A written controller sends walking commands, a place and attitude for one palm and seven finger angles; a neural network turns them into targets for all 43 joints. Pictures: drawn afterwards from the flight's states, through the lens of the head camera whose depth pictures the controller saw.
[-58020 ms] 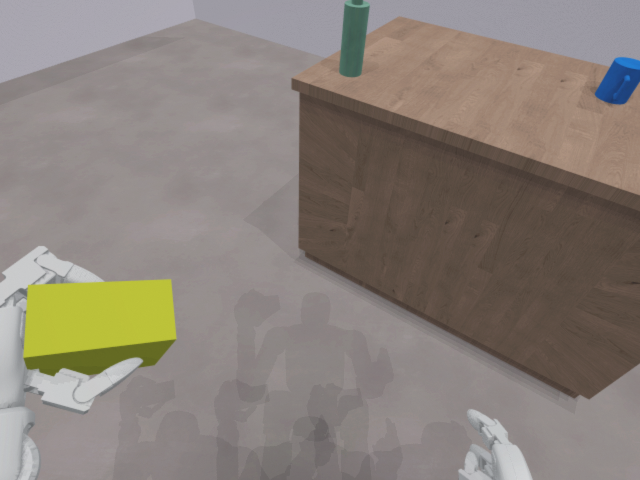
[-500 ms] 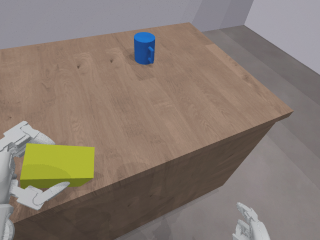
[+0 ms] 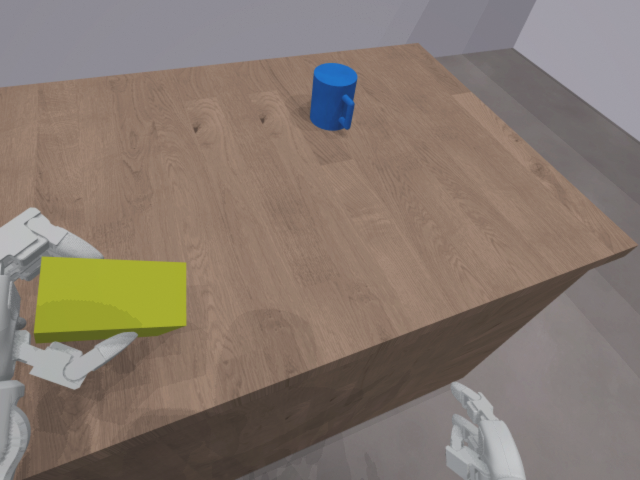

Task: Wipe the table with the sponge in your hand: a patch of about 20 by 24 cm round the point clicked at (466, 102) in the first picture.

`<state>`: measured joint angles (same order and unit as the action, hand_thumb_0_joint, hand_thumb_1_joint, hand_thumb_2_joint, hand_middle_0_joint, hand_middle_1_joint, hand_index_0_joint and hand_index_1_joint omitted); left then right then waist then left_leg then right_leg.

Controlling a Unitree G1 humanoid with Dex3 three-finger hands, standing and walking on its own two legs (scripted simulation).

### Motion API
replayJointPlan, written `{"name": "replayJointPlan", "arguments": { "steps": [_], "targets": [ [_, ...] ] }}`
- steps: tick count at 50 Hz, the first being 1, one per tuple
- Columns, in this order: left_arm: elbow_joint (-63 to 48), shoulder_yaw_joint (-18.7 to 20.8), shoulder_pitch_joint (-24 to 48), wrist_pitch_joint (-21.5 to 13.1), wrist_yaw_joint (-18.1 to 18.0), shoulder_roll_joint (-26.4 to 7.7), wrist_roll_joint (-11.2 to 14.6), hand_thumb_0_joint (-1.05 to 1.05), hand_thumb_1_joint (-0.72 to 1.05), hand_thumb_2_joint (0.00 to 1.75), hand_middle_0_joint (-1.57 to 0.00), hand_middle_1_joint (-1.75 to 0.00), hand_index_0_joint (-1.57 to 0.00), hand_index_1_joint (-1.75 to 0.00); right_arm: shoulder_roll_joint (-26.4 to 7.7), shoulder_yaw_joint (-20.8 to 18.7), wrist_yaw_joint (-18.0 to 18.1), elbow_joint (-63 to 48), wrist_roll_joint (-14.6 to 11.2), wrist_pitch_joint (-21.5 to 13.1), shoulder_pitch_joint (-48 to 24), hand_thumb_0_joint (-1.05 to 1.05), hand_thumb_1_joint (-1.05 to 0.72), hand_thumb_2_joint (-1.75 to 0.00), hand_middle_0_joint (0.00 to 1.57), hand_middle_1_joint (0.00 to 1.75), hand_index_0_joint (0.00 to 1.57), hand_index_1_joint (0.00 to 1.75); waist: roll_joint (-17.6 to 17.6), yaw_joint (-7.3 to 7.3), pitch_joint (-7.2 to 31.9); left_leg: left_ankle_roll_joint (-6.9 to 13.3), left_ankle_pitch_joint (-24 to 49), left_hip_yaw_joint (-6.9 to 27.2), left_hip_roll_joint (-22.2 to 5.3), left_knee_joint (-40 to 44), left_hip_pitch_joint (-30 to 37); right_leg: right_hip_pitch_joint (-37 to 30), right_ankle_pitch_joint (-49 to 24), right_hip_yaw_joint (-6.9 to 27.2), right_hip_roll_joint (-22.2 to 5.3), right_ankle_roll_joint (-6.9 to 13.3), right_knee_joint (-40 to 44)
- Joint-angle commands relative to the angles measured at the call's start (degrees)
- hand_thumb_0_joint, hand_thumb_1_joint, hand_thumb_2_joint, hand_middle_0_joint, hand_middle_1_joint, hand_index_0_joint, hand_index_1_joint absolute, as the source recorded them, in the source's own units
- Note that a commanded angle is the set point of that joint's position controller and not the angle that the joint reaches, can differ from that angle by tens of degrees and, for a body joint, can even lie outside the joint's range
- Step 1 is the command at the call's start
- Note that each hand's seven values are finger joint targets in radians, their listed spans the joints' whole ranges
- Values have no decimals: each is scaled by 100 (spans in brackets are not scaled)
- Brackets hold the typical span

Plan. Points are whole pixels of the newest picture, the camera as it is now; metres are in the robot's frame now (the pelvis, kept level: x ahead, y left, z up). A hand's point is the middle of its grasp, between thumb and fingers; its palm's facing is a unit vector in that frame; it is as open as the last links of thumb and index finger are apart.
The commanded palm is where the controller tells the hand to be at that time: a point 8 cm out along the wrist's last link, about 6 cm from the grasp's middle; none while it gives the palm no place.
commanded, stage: come to a stop and stand still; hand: left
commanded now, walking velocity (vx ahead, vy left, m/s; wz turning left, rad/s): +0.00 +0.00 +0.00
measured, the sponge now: (129, 303) +0.24 +0.22 +0.13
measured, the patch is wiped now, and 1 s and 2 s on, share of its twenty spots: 0.00 0.00 0.00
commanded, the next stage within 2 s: look again from close up in 0.16 s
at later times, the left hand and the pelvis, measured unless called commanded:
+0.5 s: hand (94, 318) +0.21 +0.23 +0.16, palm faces +0.39 -0.84 -0.38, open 10.0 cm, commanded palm +0.15 +0.26 +0.18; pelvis -0.01 -0.02 +0.00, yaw +0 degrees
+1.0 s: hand (77, 292) +0.22 +0.24 +0.17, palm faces +0.41 -0.83 -0.38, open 10.0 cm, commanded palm +0.16 +0.26 +0.18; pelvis -0.01 -0.01 +0.00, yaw -2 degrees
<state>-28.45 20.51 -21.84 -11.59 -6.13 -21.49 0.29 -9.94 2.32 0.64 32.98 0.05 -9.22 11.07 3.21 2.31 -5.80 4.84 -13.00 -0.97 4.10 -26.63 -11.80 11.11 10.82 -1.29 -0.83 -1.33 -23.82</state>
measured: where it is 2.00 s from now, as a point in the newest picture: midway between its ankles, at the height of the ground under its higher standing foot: outside the picture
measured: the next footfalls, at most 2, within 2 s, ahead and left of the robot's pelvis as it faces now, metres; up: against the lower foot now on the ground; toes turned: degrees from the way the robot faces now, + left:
none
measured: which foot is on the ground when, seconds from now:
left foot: down 0.00-1.00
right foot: down 0.00-1.00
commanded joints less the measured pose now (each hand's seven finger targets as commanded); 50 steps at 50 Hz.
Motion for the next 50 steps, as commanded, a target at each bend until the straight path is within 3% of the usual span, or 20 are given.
{"name": "replayJointPlan", "arguments": {
  "steps": [1, 6, 11, 17, 20, 24, 25, 29, 30, 34, 35, 38, 39, 40, 41, 42, 43, 44, 46, 50],
  "targets": [
    [-1453, 469, 228, -460, -78, -805, 104, 0, 10, 130, -120, -160, -120, -160, -838, -455, 24, -889, -56, -216, -266, 0, -90, -90, 20, 30, 20, 30, -1119, -107, 1360, -781, 2715, 798, -1109, 552, 588, -402, -340, 2, -57, 241, -150],
    [-1077, 579, -7, -382, -77, -817, 143, 0, 10, 130, -120, -160, -120, -160, -866, -479, 43, -916, -102, -47, -300, 0, -90, -90, 20, 30, 20, 30, -792, -115, 1135, -828, 1921, 784, -1047, 622, 67, -676, -663, 21, -116, 244, 44],
    [-1196, 576, 19, -389, -104, -834, 187, 0, 10, 130, -120, -160, -120, -160, -865, -463, 113, -958, -115, -6, -359, 0, -90, -90, 20, 30, 20, 30, -592, -134, 1219, -638, 1233, 706, -880, 564, -116, -910, -1178, 238, -278, 309, 155],
    [-1462, 497, 270, -406, -159, -885, 170, 0, 10, 130, -120, -160, -120, -160, -862, -429, 176, -926, -95, -78, -432, 0, -90, -90, 20, 30, 20, 30, -956, -107, 1169, -554, 904, 741, -924, 695, -85, -818, -948, 300, -294, 290, 155],
    [-1143, 436, 143, -371, -173, -721, 179, 0, 10, 130, -120, -160, -120, -160, -819, -398, 192, -883, -91, -69, -416, 0, -90, -90, 20, 30, 20, 30, -742, -117, 1045, -431, 223, 726, -886, 732, -230, -722, -584, 395, -320, 299, 345],
    [-922, 634, 117, -309, -199, -895, 150, 0, 10, 130, -120, -160, -120, -160, -867, -431, 204, -866, -103, -55, -442, 0, -90, -90, 20, 30, 20, 30, -445, -116, 885, -371, -201, 693, -880, 740, -287, -480, -187, 581, -311, 290, 567],
    [-752, 432, 86, -304, -172, -652, 185, 0, 10, 130, -120, -160, -120, -160, -832, -403, 211, -863, -91, -24, -404, 0, -90, -90, 20, 30, 20, 30, -423, -138, 884, -346, -211, 724, -850, 715, -285, -467, -84, 541, -340, 305, 622],
    [-953, 571, 203, -287, -194, -879, 142, 0, 10, 130, -120, -160, -120, -160, -876, -424, 212, -864, -103, -45, -491, 0, -90, -90, 20, 30, 20, 30, -520, -126, 916, -325, -280, 690, -856, 727, -267, -402, 4, 644, -328, 301, 679],
    [-857, 336, 166, -290, -165, -625, 180, 0, 10, 130, -120, -160, -120, -160, -840, -394, 217, -873, -92, -27, -456, 0, -90, -90, 20, 30, 20, 30, -546, -148, 913, -304, -277, 704, -845, 719, -252, -392, 80, 600, -352, 309, 701],
    [-1285, 594, 268, -305, -213, -982, 141, 0, 10, 130, -120, -160, -120, -160, -877, -420, 221, -879, -113, -86, -518, 0, -90, -90, 20, 30, 20, 30, -691, -112, 1044, -322, -105, 706, -856, 747, -262, -556, -181, 592, -321, 302, 561],
    [-1191, 388, 187, -309, -183, -747, 177, 0, 10, 130, -120, -160, -120, -160, -837, -381, 221, -898, -91, -82, -496, 0, -90, -90, 20, 30, 20, 30, -720, -126, 1016, -302, -141, 733, -845, 766, -272, -539, -100, 547, -332, 307, 579],
    [-1273, 550, 115, -314, -201, -898, 185, 0, 10, 130, -120, -160, -120, -160, -872, -435, 220, -896, -91, -98, -438, 0, -90, -90, 20, 30, 20, 30, -709, -111, 1078, -312, 104, 766, -861, 714, -309, -701, -427, 583, -372, 326, 510],
    [-1295, 689, 80, -304, -218, -1029, 159, 0, 10, 130, -120, -160, -120, -160, -881, -431, 211, -863, -110, -113, -473, 0, -90, -90, 20, 30, 20, 30, -669, -112, 1094, -337, 61, 716, -852, 702, -255, -613, -379, 586, -334, 319, 502],
    [-2769, 3780, 6004, -953, -163, -5512, -685, 0, 10, 130, -120, -160, -120, -160, -927, -317, 181, -699, 185, -346, 253, 0, -90, -90, 20, 30, 20, 30, -128, -69, 387, -229, 835, 305, -856, -65, -821, 343, -603, 631, -313, -120, 759],
    [749, 1637, 2680, -748, 95, -2009, -91, 0, 10, 130, -120, -160, -120, -160, -384, -121, 181, -468, 36, -303, -217, 0, -90, -90, 20, 30, 20, 30, -198, -137, 1668, -246, 1001, 462, -560, 200, 10, 20, -381, 534, -598, 407, 391],
    [574, 1339, 889, -721, 81, -1561, 171, 0, 10, 130, -120, -160, -120, -160, -716, -417, 187, -712, 9, -367, -239, 0, -90, -90, 20, 30, 20, 30, -506, 138, 1290, -388, 887, 496, -663, 180, 19, -260, -793, 1083, -461, 398, 638],
    [506, 790, 649, -672, 119, -954, 294, 0, 10, 130, -120, -160, -120, -160, -896, -474, 115, -750, -48, -375, -69, 0, -90, -90, 20, 30, 20, 30, -848, -32, 1516, -413, 667, 518, -592, 323, 6, -582, -654, 1016, -503, 475, 418],
    [449, 339, 296, -680, 190, -456, 402, 0, 10, 130, -120, -160, -120, -160, -850, -452, 28, -727, -138, -408, -282, 0, -90, -90, 20, 30, 20, 30, -1415, -32, 1679, -371, 730, 418, -678, 411, 168, -499, -570, 722, -411, 422, 126],
    [-373, 228, 24, -708, 171, -586, 358, 0, 10, 130, -120, -160, -120, -160, -962, -479, -80, -790, -116, -383, -249, 0, -90, -90, 20, 30, 20, 30, -1374, 24, 1456, -281, 333, 593, -878, 623, -301, -567, -248, 576, -316, 302, -13],
    [-725, 324, -143, -634, 45, -770, 268, 0, 10, 130, -120, -160, -120, -160, -929, -423, -78, -889, -157, -376, -417, 0, -90, -90, 20, 30, 20, 30, -118, 16, 1036, -245, -620, 738, -953, 937, -910, -601, 261, 307, -161, 181, -44]
  ]
}}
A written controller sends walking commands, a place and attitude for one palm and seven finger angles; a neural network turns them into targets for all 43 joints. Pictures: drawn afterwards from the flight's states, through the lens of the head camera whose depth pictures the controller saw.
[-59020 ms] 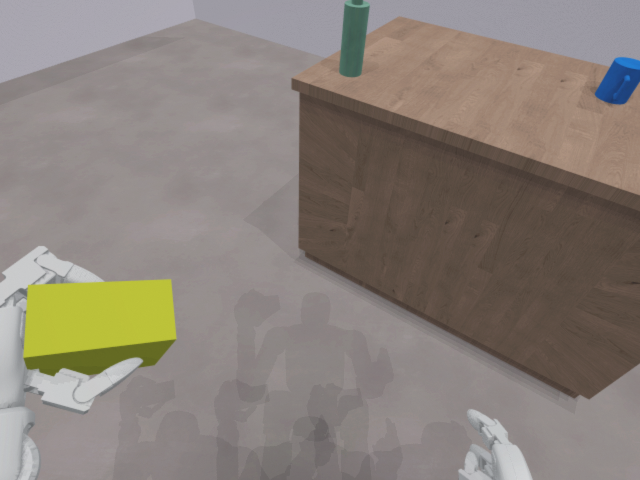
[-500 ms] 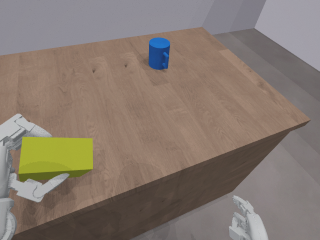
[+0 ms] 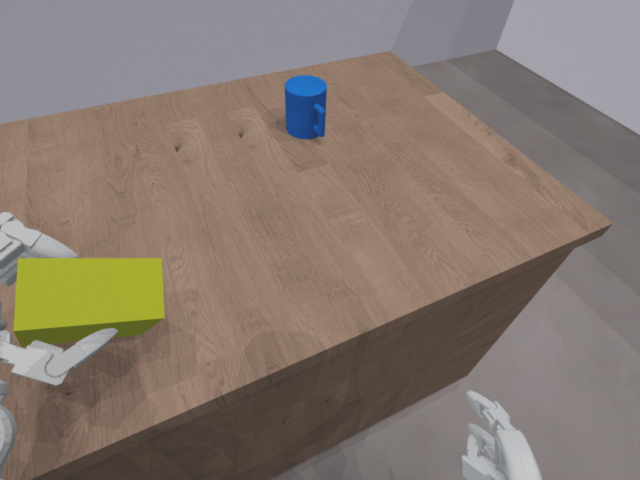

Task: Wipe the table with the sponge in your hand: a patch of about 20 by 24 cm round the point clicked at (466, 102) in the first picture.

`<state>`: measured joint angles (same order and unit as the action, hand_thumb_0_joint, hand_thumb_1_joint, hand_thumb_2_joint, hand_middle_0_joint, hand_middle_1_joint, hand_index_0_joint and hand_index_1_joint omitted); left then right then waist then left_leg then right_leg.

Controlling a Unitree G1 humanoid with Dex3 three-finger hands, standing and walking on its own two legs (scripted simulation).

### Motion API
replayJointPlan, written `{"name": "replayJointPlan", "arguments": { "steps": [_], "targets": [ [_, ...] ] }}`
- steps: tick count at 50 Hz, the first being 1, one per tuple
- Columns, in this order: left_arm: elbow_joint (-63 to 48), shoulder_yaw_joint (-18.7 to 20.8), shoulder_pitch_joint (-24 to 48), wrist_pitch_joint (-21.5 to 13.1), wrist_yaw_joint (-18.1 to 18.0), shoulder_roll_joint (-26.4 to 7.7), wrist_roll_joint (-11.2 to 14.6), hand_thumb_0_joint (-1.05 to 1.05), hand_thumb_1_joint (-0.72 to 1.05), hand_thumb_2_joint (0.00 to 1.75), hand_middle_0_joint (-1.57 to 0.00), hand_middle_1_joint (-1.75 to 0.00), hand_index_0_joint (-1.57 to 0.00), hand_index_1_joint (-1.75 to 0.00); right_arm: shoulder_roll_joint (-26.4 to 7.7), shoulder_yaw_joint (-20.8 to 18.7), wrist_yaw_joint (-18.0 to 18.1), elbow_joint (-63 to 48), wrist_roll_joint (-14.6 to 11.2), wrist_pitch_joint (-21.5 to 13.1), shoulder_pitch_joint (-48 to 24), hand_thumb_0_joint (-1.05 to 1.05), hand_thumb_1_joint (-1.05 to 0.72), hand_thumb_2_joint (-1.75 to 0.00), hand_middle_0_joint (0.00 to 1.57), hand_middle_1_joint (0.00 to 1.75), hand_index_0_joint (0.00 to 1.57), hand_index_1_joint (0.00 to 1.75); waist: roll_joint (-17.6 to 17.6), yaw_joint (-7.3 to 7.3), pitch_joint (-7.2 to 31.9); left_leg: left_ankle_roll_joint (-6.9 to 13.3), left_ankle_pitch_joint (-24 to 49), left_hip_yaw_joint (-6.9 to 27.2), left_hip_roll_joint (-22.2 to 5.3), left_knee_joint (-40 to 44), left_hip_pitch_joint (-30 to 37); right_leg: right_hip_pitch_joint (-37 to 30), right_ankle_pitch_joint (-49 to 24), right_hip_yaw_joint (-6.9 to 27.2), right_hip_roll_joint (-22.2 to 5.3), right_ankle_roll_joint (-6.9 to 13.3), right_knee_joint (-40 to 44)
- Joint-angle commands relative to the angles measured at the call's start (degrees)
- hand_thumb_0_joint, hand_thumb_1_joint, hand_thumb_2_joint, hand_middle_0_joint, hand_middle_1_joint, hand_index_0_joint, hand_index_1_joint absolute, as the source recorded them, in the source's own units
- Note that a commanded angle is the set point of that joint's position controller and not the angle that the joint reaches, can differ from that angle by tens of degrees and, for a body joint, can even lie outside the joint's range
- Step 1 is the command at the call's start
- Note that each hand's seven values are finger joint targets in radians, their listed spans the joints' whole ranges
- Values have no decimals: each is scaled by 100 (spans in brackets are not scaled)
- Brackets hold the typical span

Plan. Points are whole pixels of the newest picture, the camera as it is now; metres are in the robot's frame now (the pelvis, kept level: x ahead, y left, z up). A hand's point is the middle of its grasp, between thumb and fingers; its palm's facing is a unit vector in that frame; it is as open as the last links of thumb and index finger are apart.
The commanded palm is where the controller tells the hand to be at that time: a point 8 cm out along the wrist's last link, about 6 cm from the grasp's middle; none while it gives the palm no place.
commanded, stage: come to a stop and stand still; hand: left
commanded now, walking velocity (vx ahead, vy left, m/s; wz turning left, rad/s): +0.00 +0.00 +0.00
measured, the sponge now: (110, 301) +0.25 +0.23 +0.14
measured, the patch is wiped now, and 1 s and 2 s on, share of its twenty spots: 0.00 0.00 0.00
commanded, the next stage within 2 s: look again from close up in 0.58 s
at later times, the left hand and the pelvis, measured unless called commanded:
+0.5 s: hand (64, 311) +0.23 +0.26 +0.15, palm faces +0.37 -0.85 -0.37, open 10.0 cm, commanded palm +0.17 +0.30 +0.18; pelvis +0.02 +0.01 +0.00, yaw +1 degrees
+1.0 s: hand (65, 324) +0.22 +0.26 +0.15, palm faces +0.41 -0.83 -0.37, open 10.0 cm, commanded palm +0.16 +0.29 +0.18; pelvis +0.01 +0.00 +0.00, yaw +2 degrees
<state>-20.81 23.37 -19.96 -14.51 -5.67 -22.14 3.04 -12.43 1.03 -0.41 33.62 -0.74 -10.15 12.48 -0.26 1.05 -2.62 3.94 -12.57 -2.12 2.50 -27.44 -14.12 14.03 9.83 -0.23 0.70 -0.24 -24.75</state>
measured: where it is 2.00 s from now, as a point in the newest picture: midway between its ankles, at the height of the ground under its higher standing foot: outside the picture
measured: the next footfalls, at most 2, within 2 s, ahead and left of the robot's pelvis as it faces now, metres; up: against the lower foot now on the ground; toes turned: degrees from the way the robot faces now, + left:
none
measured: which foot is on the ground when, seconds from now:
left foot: down 0.00-1.00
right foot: down 0.00-1.00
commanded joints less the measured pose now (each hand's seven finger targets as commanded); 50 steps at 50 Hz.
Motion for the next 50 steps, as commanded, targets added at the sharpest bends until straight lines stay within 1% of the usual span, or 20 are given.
{"name": "replayJointPlan", "arguments": {
  "steps": [1, 3, 4, 5, 7, 10, 13, 16, 19, 20, 24, 25, 29, 31, 39, 40, 44, 45, 49, 50],
  "targets": [
    [-1531, 217, -165, -352, -33, -869, -18, 0, 10, 130, -120, -160, -120, -160, -683, -301, 80, -986, -70, -280, -557, 0, -90, -90, 20, 30, 20, 30, 494, 132, 602, -166, -763, 904, -779, 1025, -721, -812, 453, 237, -318, 67, 124],
    [-1505, 505, 131, -380, -72, -1083, -23, 0, 10, 130, -120, -160, -120, -160, -668, -300, 184, -1010, -52, -281, -592, 0, -90, -90, 20, 30, 20, 30, 667, 109, 530, -161, -773, 907, -709, 931, -579, -628, 574, 348, -366, 80, 286],
    [-1749, 911, 483, -394, -124, -1532, -43, 0, 10, 130, -120, -160, -120, -160, -711, -272, 213, -966, -36, -254, -738, 0, -90, -90, 20, 30, 20, 30, 341, 96, 587, -155, -909, 854, -690, 942, -514, -579, 671, 357, -322, 75, 234],
    [-1587, 719, 536, -416, -103, -1251, -40, 0, 10, 130, -120, -160, -120, -160, -608, -258, 270, -966, -24, -238, -684, 0, -90, -90, 20, 30, 20, 30, 202, 69, 540, -110, -892, 923, -697, 933, -592, -655, 559, 298, -401, 101, 219],
    [-1729, 629, 838, -440, -102, -1218, -48, 0, 10, 130, -120, -160, -120, -160, -610, -250, 301, -948, -24, -270, -625, 0, -90, -90, 20, 30, 20, 30, -506, 71, 585, -123, -647, 930, -685, 935, -486, -765, 160, 386, -385, 146, 108],
    [-2008, 341, 1046, -506, -71, -982, -80, 0, 10, 130, -120, -160, -120, -160, -580, -224, 274, -889, -14, -370, -627, 0, -90, -90, 20, 30, 20, 30, -965, 52, 838, -186, -96, 865, -679, 822, -165, -905, -307, 298, -371, 184, -3],
    [-2174, 103, 655, -477, -87, -749, -97, 0, 10, 130, -120, -160, -120, -160, -602, -260, 193, -857, 1, -420, -522, 0, -90, -90, 20, 30, 20, 30, -886, 79, 1152, -367, 1464, 798, -680, 517, 354, -996, -990, 217, -367, 184, -42],
    [-1855, 19, 61, -334, -73, -569, -105, 0, 10, 130, -120, -160, -120, -160, -636, -291, 118, -844, -4, -307, -461, 0, -90, -90, 20, 30, 20, 30, -398, 60, 1056, -509, 2048, 790, -731, 443, 362, -974, -1146, 122, -322, 155, 3],
    [-1354, 381, -340, -186, -104, -742, -80, 0, 10, 130, -120, -160, -120, -160, -658, -303, 123, -846, -32, -151, -588, 0, -90, -90, 20, 30, 20, 30, -48, 74, 938, -537, 1553, 702, -707, 561, 158, -932, -971, 169, -301, 127, 121],
    [-1268, 135, -345, -189, -60, -476, -56, 0, 10, 130, -120, -160, -120, -160, -613, -282, 138, -878, -25, -60, -486, 0, -90, -90, 20, 30, 20, 30, 3, 29, 773, -538, 1435, 778, -727, 620, -12, -919, -895, 75, -342, 137, 152],
    [-1739, 564, 41, -190, -91, -996, -53, 0, 10, 130, -120, -160, -120, -160, -606, -262, 228, -1013, -40, 21, -671, 0, -90, -90, 20, 30, 20, 30, -294, 34, 799, -545, 1174, 748, -727, 782, 7, -982, -805, 108, -319, 113, 116],
    [-1761, 316, 82, -213, -63, -744, -35, 0, 10, 130, -120, -160, -120, -160, -559, -239, 249, -1031, -24, 40, -635, 0, -90, -90, 20, 30, 20, 30, -363, 26, 784, -533, 1044, 803, -755, 831, -27, -1009, -715, 41, -355, 122, 123],
    [-2470, 345, 390, -254, -125, -970, -98, 0, 10, 130, -120, -160, -120, -160, -575, -235, 259, -1074, -23, -75, -744, 0, -90, -90, 20, 30, 20, 30, -784, 56, 986, -496, 894, 753, -755, 823, 149, -1131, -706, 103, -318, 129, 41],
    [-2461, 207, 323, -274, -144, -836, -108, 0, 10, 130, -120, -160, -120, -160, -593, -268, 273, -1060, -2, -88, -613, 0, -90, -90, 20, 30, 20, 30, -833, 52, 955, -509, 803, 882, -781, 873, 86, -1209, -640, 56, -325, 146, 66],
    [-1536, 327, -94, -112, -187, -739, -159, 0, 10, 130, -120, -160, -120, -160, -628, -290, 253, -953, -30, -24, -553, 0, -90, -90, 20, 30, 20, 30, -155, 47, 594, -412, -218, 824, -757, 1006, -322, -1060, -167, 173, -331, 117, 350],
    [-1345, 129, -90, -110, -157, -527, -131, 0, 10, 130, -120, -160, -120, -160, -604, -262, 264, -939, -12, 19, -495, 0, -90, -90, 20, 30, 20, 30, -98, 19, 524, -392, -358, 920, -739, 1027, -400, -1023, -37, 141, -367, 125, 443],
    [-1768, 292, 174, -126, -174, -809, -180, 0, 10, 130, -120, -160, -120, -160, -641, -285, 283, -975, -37, -28, -621, 0, -90, -90, 20, 30, 20, 30, -202, 24, 591, -340, -350, 876, -725, 1039, -341, -1027, -81, 201, -327, 123, 411],
    [-1728, 50, 186, -147, -144, -563, -147, 0, 10, 130, -120, -160, -120, -160, -612, -250, 290, -966, -16, -19, -586, 0, -90, -90, 20, 30, 20, 30, -379, 6, 600, -341, -381, 936, -710, 1095, -362, -1048, -26, 146, -347, 133, 403],
    [-2197, 379, 271, -180, -202, -974, -187, 0, 10, 130, -120, -160, -120, -160, -626, -273, 294, -990, -16, -104, -650, 0, -90, -90, 20, 30, 20, 30, -482, 41, 772, -313, -199, 881, -696, 999, -352, -1302, -374, 212, -345, 139, 313],
    [-2074, 201, 135, -196, -182, -746, -145, 0, 10, 130, -120, -160, -120, -160, -573, -249, 300, -988, -3, -90, -606, 0, -90, -90, 20, 30, 20, 30, -430, 36, 797, -312, -61, 893, -680, 947, -282, -1289, -420, 167, -399, 161, 350]
  ]
}}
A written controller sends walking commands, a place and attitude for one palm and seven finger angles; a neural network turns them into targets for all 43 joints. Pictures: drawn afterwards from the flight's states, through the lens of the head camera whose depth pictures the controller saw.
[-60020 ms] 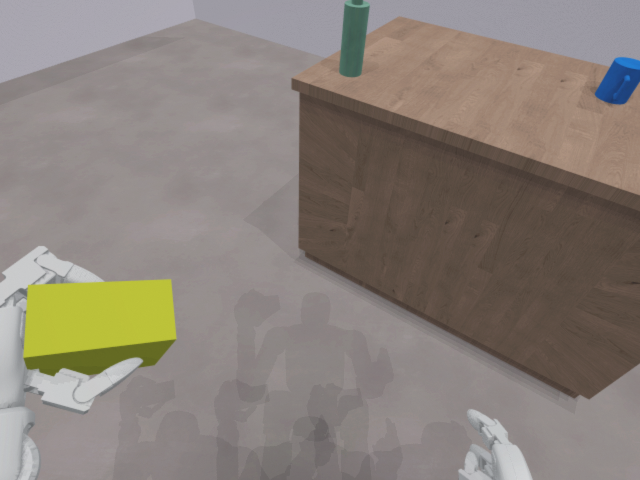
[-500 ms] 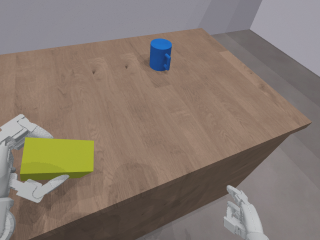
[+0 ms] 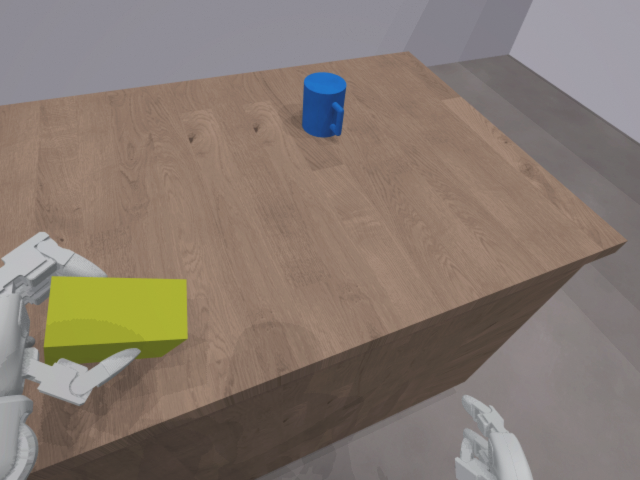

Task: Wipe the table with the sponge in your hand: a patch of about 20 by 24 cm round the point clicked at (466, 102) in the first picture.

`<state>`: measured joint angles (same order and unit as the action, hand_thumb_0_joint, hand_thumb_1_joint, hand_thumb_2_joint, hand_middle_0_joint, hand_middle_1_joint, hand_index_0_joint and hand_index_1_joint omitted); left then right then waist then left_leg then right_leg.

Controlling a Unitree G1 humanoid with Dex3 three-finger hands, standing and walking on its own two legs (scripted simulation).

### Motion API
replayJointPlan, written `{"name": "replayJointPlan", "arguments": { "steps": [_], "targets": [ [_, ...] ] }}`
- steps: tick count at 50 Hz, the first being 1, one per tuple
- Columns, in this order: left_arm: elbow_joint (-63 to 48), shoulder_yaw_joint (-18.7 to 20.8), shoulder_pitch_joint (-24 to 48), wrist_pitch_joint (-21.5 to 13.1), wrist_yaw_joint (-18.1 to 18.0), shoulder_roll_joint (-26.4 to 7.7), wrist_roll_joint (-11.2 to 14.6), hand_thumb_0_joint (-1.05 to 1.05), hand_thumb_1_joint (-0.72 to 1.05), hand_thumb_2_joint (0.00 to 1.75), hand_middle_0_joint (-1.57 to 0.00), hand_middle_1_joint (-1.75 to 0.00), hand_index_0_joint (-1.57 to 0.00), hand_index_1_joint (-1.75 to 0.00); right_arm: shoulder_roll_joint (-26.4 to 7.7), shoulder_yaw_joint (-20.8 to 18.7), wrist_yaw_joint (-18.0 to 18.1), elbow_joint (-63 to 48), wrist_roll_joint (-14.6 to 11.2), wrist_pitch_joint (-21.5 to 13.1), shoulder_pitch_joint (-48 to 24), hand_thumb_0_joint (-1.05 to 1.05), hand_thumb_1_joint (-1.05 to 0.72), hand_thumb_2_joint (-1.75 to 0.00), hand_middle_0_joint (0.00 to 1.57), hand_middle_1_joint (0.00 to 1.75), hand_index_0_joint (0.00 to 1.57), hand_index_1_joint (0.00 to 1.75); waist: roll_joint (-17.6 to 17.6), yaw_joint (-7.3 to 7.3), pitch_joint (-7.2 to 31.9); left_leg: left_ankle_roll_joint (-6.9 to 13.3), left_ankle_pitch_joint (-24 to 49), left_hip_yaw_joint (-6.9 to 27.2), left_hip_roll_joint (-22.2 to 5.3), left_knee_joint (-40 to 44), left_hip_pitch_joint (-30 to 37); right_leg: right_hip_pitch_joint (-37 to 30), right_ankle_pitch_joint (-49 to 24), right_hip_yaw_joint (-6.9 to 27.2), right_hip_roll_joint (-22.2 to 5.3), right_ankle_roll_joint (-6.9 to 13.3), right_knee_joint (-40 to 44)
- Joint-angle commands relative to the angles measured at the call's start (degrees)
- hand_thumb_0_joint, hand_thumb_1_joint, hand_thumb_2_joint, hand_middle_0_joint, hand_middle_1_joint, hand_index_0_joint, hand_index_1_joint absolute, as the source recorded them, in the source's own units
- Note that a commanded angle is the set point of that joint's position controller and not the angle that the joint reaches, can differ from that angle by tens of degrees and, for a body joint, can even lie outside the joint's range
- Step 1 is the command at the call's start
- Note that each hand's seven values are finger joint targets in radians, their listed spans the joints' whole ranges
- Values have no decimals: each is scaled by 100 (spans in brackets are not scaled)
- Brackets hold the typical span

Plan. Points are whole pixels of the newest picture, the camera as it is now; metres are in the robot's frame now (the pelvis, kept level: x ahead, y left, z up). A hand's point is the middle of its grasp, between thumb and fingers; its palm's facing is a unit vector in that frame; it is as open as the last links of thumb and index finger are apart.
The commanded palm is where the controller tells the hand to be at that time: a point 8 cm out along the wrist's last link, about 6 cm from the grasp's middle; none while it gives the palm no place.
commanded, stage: come to a stop and stand still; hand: left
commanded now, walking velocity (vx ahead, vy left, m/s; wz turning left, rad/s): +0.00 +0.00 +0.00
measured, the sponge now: (134, 322) +0.24 +0.22 +0.11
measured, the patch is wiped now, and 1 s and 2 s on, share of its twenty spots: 0.00 0.00 0.00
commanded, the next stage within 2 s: look again from close up in 0.98 s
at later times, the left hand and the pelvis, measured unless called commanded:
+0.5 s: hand (83, 329) +0.21 +0.25 +0.13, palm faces +0.35 -0.86 -0.38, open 10.0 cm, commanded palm +0.16 +0.27 +0.17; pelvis +0.00 -0.01 +0.00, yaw +0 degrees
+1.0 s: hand (74, 308) +0.22 +0.25 +0.16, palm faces +0.38 -0.85 -0.37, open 10.0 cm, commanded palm +0.16 +0.28 +0.17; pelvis +0.00 +0.00 +0.00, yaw +0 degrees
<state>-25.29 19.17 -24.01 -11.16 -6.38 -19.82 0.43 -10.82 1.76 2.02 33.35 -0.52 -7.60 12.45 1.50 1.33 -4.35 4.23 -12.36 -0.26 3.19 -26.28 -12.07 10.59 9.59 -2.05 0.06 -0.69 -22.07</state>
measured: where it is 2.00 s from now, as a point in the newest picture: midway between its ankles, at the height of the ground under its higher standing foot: outside the picture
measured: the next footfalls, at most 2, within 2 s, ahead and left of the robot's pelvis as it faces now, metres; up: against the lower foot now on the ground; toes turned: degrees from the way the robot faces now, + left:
none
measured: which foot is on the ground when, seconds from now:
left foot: down 0.00-1.00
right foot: down 0.00-1.00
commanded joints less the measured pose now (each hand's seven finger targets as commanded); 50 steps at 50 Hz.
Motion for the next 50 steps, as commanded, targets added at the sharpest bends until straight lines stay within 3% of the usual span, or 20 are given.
{"name": "replayJointPlan", "arguments": {
  "steps": [1, 4, 5, 6, 7, 9, 11, 13, 17, 19, 22, 24, 30, 34, 35, 39, 40, 44, 48, 50],
  "targets": [
    [-1691, 696, 484, -533, -120, -1075, 117, 0, 10, 130, -120, -160, -120, -160, -757, -357, 66, -975, -22, -355, -571, 0, -90, -90, 20, 30, 20, 30, -577, 8, 986, -370, 144, 725, -736, 762, -431, -977, -568, 384, -352, 225, 78],
    [-1586, 865, 278, -505, -145, -1164, 137, 0, 10, 130, -120, -160, -120, -160, -782, -364, 52, -921, -28, -361, -604, 0, -90, -90, 20, 30, 20, 30, -623, 9, 1026, -391, 335, 625, -712, 636, -253, -804, -653, 491, -383, 243, 129],
    [-3160, 3925, 6449, -1140, -102, -5645, -792, 0, 10, 130, -120, -160, -120, -160, -933, -227, -4, -804, 350, -575, 160, 0, -90, -90, 20, 30, 20, 30, -349, -1, 362, -189, 1055, 419, -751, -74, -1007, 96, -598, 490, -343, 103, 138],
    [508, 1721, 2926, -912, 159, -2073, -129, 0, 10, 130, -120, -160, -120, -160, -250, -44, -4, -520, 113, -547, -382, 0, -90, -90, 20, 30, 20, 30, -243, -8, 1467, -199, 1309, 526, -553, 220, 65, 202, -292, 459, -631, 384, 23],
    [230, 1382, 1247, -885, 154, -1657, 129, 0, 10, 130, -120, -160, -120, -160, -663, -369, 7, -751, 93, -594, -312, 0, -90, -90, 20, 30, 20, 30, -513, 199, 1160, -364, 1311, 543, -630, 194, 104, -238, -840, 993, -497, 410, 234],
    [83, 444, 644, -810, 248, -608, 334, 0, 10, 130, -120, -160, -120, -160, -764, -421, -149, -759, -67, -612, -362, 0, -90, -90, 20, 30, 20, 30, -1359, 47, 1633, -385, 1534, 424, -658, 287, 396, -399, -789, 649, -441, 365, -302],
    [-675, 415, 253, -818, 235, -764, 315, 0, 10, 130, -120, -160, -120, -160, -899, -467, -273, -848, -37, -550, -300, 0, -90, -90, 20, 30, 20, 30, -1154, 121, 1480, -314, 1434, 592, -880, 422, -50, -565, -572, 483, -392, 252, -371],
    [-876, 230, -29, -746, 186, -684, 302, 0, 10, 130, -120, -160, -120, -160, -853, -427, -299, -923, -71, -530, -410, 0, -90, -90, 20, 30, 20, 30, -313, 137, 1183, -265, 689, 595, -843, 554, -511, -671, -353, 501, -385, 181, -260],
    [-977, 827, 240, -690, 26, -1200, 288, 0, 10, 130, -120, -160, -120, -160, -859, -407, -129, -991, -65, -468, -574, 0, -90, -90, 20, 30, 20, 30, 638, 80, 857, -266, -269, 628, -745, 648, -657, -394, 245, 512, -376, 138, 15],
    [-1306, 1322, 772, -727, -54, -1748, 255, 0, 10, 130, -120, -160, -120, -160, -863, -363, -24, -983, -47, -435, -776, 0, -90, -90, 20, 30, 20, 30, 266, 55, 738, -224, -625, 613, -683, 636, -569, -117, 674, 617, -374, 157, 128],
    [-1345, 1019, 1226, -784, -27, -1442, 230, 0, 10, 130, -120, -160, -120, -160, -762, -322, 75, -984, -42, -458, -680, 0, -90, -90, 20, 30, 20, 30, -832, 32, 690, -145, -807, 726, -732, 796, -689, -333, 455, 614, -364, 206, -24],
    [-1587, 978, 1478, -810, -33, -1477, 191, 0, 10, 130, -120, -160, -120, -160, -761, -287, 48, -947, -37, -540, -736, 0, -90, -90, 20, 30, 20, 30, -1128, 38, 848, -145, -803, 617, -717, 742, -590, -465, 216, 616, -316, 219, -99],
    [-1383, 336, 756, -755, -15, -704, 160, 0, 10, 130, -120, -160, -120, -160, -775, -315, -79, -792, -14, -651, -499, 0, -90, -90, 20, 30, 20, 30, -739, 32, 1106, -338, 584, 573, -683, 546, -102, -609, -635, 424, -264, 215, -124],
    [-858, 680, 241, -573, -43, -915, 170, 0, 10, 130, -120, -160, -120, -160, -817, -354, -101, -792, -41, -496, -584, 0, -90, -90, 20, 30, 20, 30, -181, 53, 956, -437, 813, 513, -721, 565, -175, -541, -689, 436, -224, 165, -43],
    [-719, 515, 204, -558, -8, -716, 188, 0, 10, 130, -120, -160, -120, -160, -787, -338, -86, -810, -26, -413, -495, 0, -90, -90, 20, 30, 20, 30, -69, 17, 853, -443, 823, 576, -727, 596, -304, -555, -688, 354, -260, 168, -5],
    [-1143, 918, 538, -550, -25, -1185, 187, 0, 10, 130, -120, -160, -120, -160, -783, -335, -17, -942, -62, -322, -669, 0, -90, -90, 20, 30, 20, 30, -402, 23, 817, -449, 393, 570, -758, 812, -371, -567, -409, 380, -216, 147, -54],
    [-1099, 720, 553, -566, 3, -965, 210, 0, 10, 130, -120, -160, -120, -160, -736, -298, 0, -971, -36, -294, -626, 0, -90, -90, 20, 30, 20, 30, -401, 13, 785, -433, 290, 649, -787, 892, -476, -650, -374, 287, -227, 144, -64],
    [-1937, 807, 831, -634, -39, -1220, 158, 0, 10, 130, -120, -160, -120, -160, -749, -311, 4, -1021, -45, -406, -727, 0, -90, -90, 20, 30, 20, 30, -808, 29, 1158, -409, 561, 527, -723, 729, -185, -886, -745, 363, -221, 169, -172],
    [-1963, 661, 594, -642, -71, -1071, 160, 0, 10, 130, -120, -160, -120, -160, -766, -353, -10, -972, -15, -443, -573, 0, -90, -90, 20, 30, 20, 30, -773, 38, 1317, -500, 1370, 611, -756, 521, 33, -972, -1071, 306, -288, 191, -177],
    [-1589, 622, 319, -580, -74, -919, 174, 0, 10, 130, -120, -160, -120, -160, -743, -326, -25, -912, -13, -406, -556, 0, -90, -90, 20, 30, 20, 30, -547, 24, 1225, -511, 1116, 590, -755, 555, 2, -858, -919, 305, -298, 189, -86]
  ]
}}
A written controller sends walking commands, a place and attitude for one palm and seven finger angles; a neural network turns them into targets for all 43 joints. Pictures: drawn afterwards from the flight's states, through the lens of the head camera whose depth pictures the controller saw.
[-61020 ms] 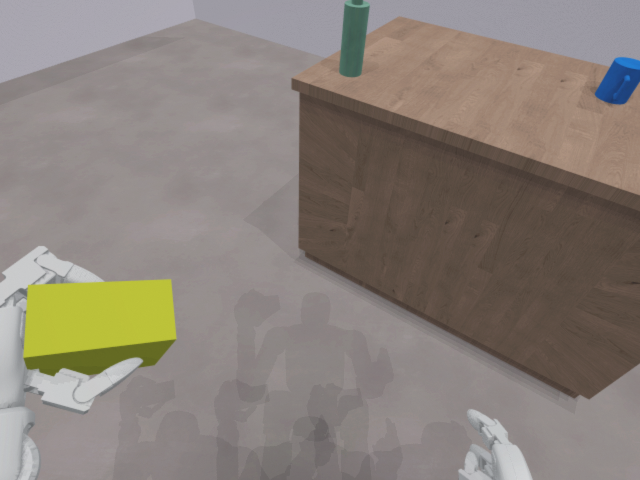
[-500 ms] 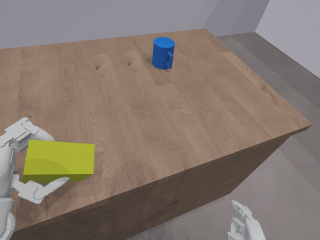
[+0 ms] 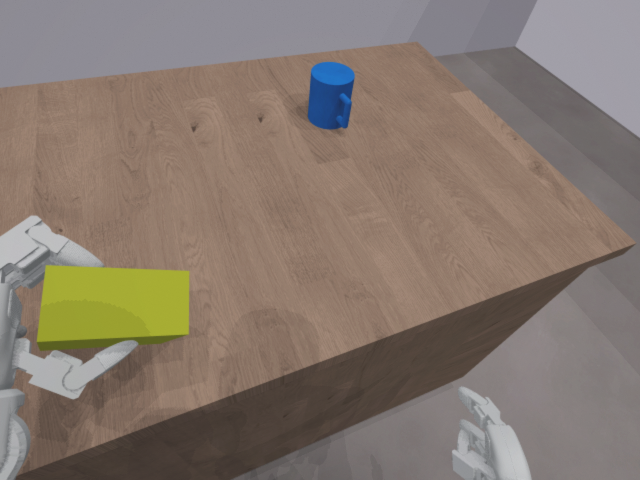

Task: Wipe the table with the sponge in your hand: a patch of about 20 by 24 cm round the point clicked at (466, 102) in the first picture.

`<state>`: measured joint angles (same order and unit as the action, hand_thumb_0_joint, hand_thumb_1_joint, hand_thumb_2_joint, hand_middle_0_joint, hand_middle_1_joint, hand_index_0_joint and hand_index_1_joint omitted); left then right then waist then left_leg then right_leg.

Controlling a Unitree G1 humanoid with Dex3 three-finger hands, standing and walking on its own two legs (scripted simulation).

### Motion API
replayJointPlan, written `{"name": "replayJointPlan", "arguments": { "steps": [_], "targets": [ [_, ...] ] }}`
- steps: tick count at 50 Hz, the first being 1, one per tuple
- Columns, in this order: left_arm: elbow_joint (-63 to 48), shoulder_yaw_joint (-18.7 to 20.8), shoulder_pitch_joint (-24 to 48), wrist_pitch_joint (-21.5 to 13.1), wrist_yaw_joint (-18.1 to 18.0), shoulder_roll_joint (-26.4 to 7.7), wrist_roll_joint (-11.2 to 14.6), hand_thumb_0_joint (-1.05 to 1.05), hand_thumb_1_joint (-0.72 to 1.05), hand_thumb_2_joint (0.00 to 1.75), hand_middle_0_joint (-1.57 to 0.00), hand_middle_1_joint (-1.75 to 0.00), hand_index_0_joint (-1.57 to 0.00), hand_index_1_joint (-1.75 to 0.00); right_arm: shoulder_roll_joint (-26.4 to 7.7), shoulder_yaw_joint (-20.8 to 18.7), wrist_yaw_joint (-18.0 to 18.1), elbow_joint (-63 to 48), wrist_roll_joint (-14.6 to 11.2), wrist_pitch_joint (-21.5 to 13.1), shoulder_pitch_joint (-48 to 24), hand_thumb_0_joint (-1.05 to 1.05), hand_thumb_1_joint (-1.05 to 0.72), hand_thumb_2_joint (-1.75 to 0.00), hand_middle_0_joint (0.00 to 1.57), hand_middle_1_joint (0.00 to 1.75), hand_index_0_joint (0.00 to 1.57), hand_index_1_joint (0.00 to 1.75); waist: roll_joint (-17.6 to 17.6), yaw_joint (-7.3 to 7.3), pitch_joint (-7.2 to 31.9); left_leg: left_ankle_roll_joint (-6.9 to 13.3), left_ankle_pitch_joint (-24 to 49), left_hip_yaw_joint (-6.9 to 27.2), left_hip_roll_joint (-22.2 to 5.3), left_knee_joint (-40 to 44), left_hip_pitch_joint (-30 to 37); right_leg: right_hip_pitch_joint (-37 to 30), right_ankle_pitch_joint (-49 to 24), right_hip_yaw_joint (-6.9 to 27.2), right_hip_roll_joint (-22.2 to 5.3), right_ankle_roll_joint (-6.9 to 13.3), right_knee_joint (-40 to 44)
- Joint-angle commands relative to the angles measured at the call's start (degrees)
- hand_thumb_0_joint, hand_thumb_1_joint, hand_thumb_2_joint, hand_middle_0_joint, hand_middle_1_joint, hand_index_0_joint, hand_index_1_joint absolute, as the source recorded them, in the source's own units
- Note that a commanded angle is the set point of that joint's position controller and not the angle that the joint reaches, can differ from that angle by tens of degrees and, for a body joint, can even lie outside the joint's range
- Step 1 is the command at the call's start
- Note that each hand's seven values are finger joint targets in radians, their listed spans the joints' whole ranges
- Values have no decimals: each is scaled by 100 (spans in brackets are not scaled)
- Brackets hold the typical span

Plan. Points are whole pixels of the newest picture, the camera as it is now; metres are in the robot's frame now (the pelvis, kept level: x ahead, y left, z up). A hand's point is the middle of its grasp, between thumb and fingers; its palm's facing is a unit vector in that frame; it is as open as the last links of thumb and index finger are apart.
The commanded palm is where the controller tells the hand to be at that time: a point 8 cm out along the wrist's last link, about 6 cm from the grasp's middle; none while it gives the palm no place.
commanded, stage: look again from close up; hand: left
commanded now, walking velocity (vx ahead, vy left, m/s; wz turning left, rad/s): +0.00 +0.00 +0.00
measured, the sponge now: (133, 311) +0.24 +0.21 +0.12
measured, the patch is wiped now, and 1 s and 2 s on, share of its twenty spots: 0.00 0.00 0.00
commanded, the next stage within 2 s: shuffle to correct the standing spot in 0.38 s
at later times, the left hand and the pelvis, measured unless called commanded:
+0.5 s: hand (71, 313) +0.21 +0.24 +0.16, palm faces +0.39 -0.84 -0.38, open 10.0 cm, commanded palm +0.15 +0.28 +0.17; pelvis +0.00 +0.00 +0.00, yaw +0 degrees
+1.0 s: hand (153, 301) +0.23 +0.18 +0.16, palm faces +0.33 -0.85 -0.41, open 10.0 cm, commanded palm +0.17 +0.22 +0.17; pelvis +0.01 -0.06 +0.00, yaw -1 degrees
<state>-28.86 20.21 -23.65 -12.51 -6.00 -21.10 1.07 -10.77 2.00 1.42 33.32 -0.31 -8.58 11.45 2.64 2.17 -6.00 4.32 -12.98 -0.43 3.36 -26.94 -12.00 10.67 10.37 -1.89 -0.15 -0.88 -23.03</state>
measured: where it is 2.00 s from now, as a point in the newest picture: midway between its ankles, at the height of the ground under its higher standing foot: outside the picture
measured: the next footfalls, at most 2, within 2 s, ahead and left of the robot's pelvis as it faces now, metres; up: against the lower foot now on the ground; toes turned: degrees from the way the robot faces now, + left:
none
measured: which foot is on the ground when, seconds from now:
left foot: down 0.00-1.00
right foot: down 0.00-1.00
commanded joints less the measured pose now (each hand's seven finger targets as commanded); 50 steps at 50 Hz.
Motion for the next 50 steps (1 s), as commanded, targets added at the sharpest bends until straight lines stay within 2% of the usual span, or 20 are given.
{"name": "replayJointPlan", "arguments": {
  "steps": [1, 4, 5, 9, 10, 14, 15, 16, 18, 20, 24, 25, 29, 30, 34, 35, 39, 40, 43, 50],
  "targets": [
    [-1195, 544, 263, -423, -118, -825, 104, 0, 10, 130, -120, -160, -120, -160, -780, -391, 42, -919, -46, -286, -427, 0, -90, -90, 20, 30, 20, 30, -699, -68, 1299, -531, 1109, 611, -778, 633, -47, -855, -981, 341, -291, 224, 38],
    [-857, 685, 161, -340, -132, -883, 87, 0, 10, 130, -120, -160, -120, -160, -798, -388, 46, -876, -69, -232, -490, 0, -90, -90, 20, 30, 20, 30, -564, -65, 1075, -512, 586, 568, -790, 785, -237, -704, -657, 371, -246, 194, 113],
    [-690, 444, 193, -337, -94, -624, 104, 0, 10, 130, -120, -160, -120, -160, -781, -375, 54, -860, -53, -179, -396, 0, -90, -90, 20, 30, 20, 30, -558, -97, 949, -509, 438, 644, -791, 856, -378, -681, -522, 286, -256, 199, 150],
    [-972, 604, 505, -320, -123, -899, 52, 0, 10, 130, -120, -160, -120, -160, -796, -385, 81, -931, -90, -184, -518, 0, -90, -90, 20, 30, 20, 30, -594, -83, 885, -418, -64, 640, -822, 1001, -534, -726, -286, 335, -214, 171, 157],
    [-849, 462, 450, -331, -103, -740, 77, 0, 10, 130, -120, -160, -120, -160, -766, -358, 98, -930, -61, -157, -477, 0, -90, -90, 20, 30, 20, 30, -555, -83, 899, -384, -153, 715, -823, 1029, -597, -792, -260, 280, -242, 172, 194],
    [-1403, 641, 657, -377, -148, -1029, 28, 0, 10, 130, -120, -160, -120, -160, -800, -381, 97, -964, -74, -242, -570, 0, -90, -90, 20, 30, 20, 30, -774, -69, 1105, -386, -28, 682, -784, 974, -481, -926, -436, 351, -225, 193, 103],
    [-1346, 432, 603, -402, -124, -789, 57, 0, 10, 130, -120, -160, -120, -160, -766, -355, 101, -968, -52, -231, -522, 0, -90, -90, 20, 30, 20, 30, -896, -80, 1081, -404, 30, 762, -778, 1018, -500, -956, -436, 270, -244, 210, 96],
    [-1446, 536, 572, -407, -142, -931, 45, 0, 10, 130, -120, -160, -120, -160, -773, -391, 107, -987, -56, -245, -493, 0, -90, -90, 20, 30, 20, 30, -943, -70, 1117, -433, 199, 764, -804, 977, -448, -1020, -577, 278, -247, 214, 54],
    [-1415, 603, 465, -412, -154, -975, 54, 0, 10, 130, -120, -160, -120, -160, -771, -400, 105, -971, -45, -258, -457, 0, -90, -90, 20, 30, 20, 30, -808, -60, 1196, -446, 490, 748, -799, 857, -406, -1089, -811, 289, -297, 220, 60],
    [-1104, 528, 244, -370, -141, -798, 88, 0, 10, 130, -120, -160, -120, -160, -749, -361, 89, -931, -41, -230, -449, 0, -90, -90, 20, 30, 20, 30, -699, -76, 1087, -450, 310, 703, -760, 872, -401, -910, -610, 288, -299, 223, 171],
    [-938, 623, 232, -303, -147, -859, 71, 0, 10, 130, -120, -160, -120, -160, -790, -398, 91, -908, -74, -205, -463, 0, -90, -90, 20, 30, 20, 30, -614, -90, 949, -426, 33, 648, -793, 902, -408, -702, -377, 390, -267, 217, 250],
    [-749, 430, 240, -297, -108, -647, 106, 0, 10, 130, -120, -160, -120, -160, -761, -364, 100, -877, -55, -170, -405, 0, -90, -90, 20, 30, 20, 30, -565, -112, 876, -435, -81, 735, -815, 990, -439, -620, -209, 314, -243, 207, 297],
    [-1001, 542, 687, -251, -109, -873, 76, 0, 10, 130, -120, -160, -120, -160, -763, -383, 103, -912, -90, -144, -547, 0, -90, -90, 20, 30, 20, 30, -688, -110, 824, -496, -314, 803, -1019, 1307, -509, -624, -62, 263, -66, 137, 46],
    [-902, 372, 710, -251, -87, -688, 103, 0, 10, 130, -120, -160, -120, -160, -748, -367, 107, -919, -64, -120, -504, 0, -90, -90, 20, 30, 20, 30, -749, -116, 807, -474, -425, 916, -1059, 1369, -560, -646, -46, 220, -63, 140, 26],
    [-1364, 612, 916, -230, -115, -1013, 74, 0, 10, 130, -120, -160, -120, -160, -745, -403, 46, -980, -79, -135, -620, 0, -90, -90, 20, 30, 20, 30, -856, -83, 1039, -474, -77, 793, -1141, 1224, -359, -728, -212, 208, -27, 140, -123],
    [-1282, 380, 827, -240, -87, -737, 108, 0, 10, 130, -120, -160, -120, -160, -716, -398, 41, -986, -53, -111, -545, 0, -90, -90, 20, 30, 20, 30, -925, -114, 1060, -475, 10, 861, -1113, 1184, -352, -746, -234, 160, -39, 163, -58],
    [-1473, 774, 430, -206, -116, -1083, 139, 0, 10, 130, -120, -160, -120, -160, -734, -442, -33, -1025, -76, -86, -598, 0, -90, -90, 20, 30, 20, 30, -821, -94, 1288, -477, 586, 645, -1086, 806, -111, -744, -550, 209, -89, 196, -11],
    [-1340, 575, 302, -194, -89, -834, 196, 0, 10, 130, -120, -160, -120, -160, -702, -432, -27, -1042, -56, -41, -504, 0, -90, -90, 20, 30, 20, 30, -794, -130, 1237, -455, 654, 708, -1060, 774, -196, -754, -603, 168, -114, 215, 34],
    [-1364, 763, 73, -163, -82, -985, 260, 0, 10, 130, -120, -160, -120, -160, -733, -493, -24, -1069, -60, 8, -483, 0, -90, -90, 20, 30, 20, 30, -740, -130, 1385, -432, 1208, 620, -1102, 427, -10, -707, -1006, 310, -241, 261, 60],
    [-1144, 681, -37, 24, -49, -885, 407, 0, 10, 130, -120, -160, -120, -160, -765, -470, 44, -1019, -71, 97, -518, 0, -90, -90, 20, 30, 20, 30, -471, -199, 1175, -290, 530, 493, -1036, 190, -145, -336, -815, 579, -327, 325, 217]
  ]
}}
